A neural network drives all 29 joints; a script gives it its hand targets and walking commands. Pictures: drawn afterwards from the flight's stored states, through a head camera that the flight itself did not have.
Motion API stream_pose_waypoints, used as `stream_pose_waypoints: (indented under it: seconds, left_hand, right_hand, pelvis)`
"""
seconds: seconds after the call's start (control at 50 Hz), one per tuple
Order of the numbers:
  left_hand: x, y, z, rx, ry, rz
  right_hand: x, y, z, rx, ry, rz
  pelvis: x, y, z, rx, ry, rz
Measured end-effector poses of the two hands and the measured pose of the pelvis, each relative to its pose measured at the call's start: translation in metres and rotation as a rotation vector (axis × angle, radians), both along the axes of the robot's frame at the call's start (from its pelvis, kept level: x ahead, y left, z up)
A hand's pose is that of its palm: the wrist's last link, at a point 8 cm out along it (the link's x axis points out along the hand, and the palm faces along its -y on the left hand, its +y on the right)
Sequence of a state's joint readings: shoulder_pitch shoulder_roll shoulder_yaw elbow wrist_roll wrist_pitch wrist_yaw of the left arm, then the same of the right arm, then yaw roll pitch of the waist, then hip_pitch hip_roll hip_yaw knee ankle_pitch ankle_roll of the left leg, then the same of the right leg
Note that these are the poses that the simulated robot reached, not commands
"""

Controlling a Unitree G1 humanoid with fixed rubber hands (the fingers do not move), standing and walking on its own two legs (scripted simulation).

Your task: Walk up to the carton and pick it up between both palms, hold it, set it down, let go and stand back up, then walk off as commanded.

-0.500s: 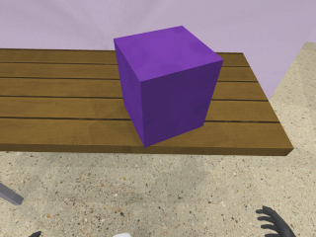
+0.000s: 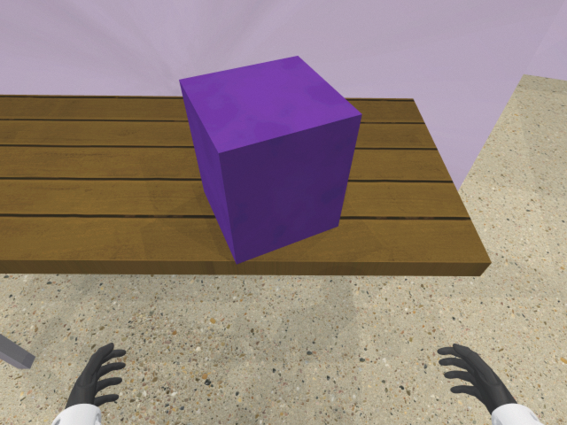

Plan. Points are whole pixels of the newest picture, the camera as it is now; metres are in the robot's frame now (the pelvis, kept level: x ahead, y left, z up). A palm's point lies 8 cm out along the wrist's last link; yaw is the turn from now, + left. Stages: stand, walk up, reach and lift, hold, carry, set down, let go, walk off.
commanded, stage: reach and lift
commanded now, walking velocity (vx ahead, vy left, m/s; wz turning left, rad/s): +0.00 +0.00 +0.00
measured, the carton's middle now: (267, 160) +0.53 +0.03 +0.08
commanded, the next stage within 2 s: none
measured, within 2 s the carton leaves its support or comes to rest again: neither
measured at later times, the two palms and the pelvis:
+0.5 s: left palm (106, 387) +0.18 +0.22 +0.01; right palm (524, 398) +0.16 -0.29 +0.01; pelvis -0.03 +0.00 +0.00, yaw -2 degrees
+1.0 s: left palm (181, 329) +0.23 +0.13 +0.07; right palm (566, 350) +0.21 -0.36 +0.03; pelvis +0.00 -0.03 +0.00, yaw -4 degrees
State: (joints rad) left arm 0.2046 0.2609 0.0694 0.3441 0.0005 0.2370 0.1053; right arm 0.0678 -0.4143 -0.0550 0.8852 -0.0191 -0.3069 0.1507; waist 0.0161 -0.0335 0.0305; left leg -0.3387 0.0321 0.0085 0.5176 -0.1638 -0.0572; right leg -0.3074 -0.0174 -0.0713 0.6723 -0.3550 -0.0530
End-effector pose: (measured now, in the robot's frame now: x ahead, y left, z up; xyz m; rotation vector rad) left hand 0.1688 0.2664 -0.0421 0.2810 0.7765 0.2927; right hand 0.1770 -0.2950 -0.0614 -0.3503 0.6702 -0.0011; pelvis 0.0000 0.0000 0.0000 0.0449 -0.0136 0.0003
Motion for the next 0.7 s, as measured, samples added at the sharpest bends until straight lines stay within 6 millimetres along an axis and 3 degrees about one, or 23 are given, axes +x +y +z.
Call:
stream_pose_waypoints:
  seconds: [0.26, 0.38, 0.52, 0.7]
  left_hand:
    - [-0.015, -0.029, 0.020, -0.028, -0.142, 0.012]
    - [-0.004, -0.036, 0.039, -0.053, -0.234, -0.010]
    - [0.011, -0.047, 0.053, -0.097, -0.286, -0.033]
    - [0.029, -0.084, 0.073, -0.145, -0.351, -0.052]
  right_hand:
    - [-0.017, -0.005, 0.036, 0.046, -0.143, -0.005]
    - [-0.012, 0.002, 0.062, 0.072, -0.189, -0.020]
    - [-0.016, 0.005, 0.074, 0.121, -0.166, -0.059]
    - [-0.001, 0.000, 0.087, 0.155, -0.177, 0.018]
  pelvis:
    - [-0.024, -0.012, 0.001, 0.013, -0.032, -0.005]
    - [-0.031, -0.008, 0.001, 0.011, -0.041, -0.012]
    - [-0.030, 0.002, 0.001, 0.007, -0.044, -0.035]
    - [-0.022, 0.010, 0.003, 0.006, -0.034, -0.056]
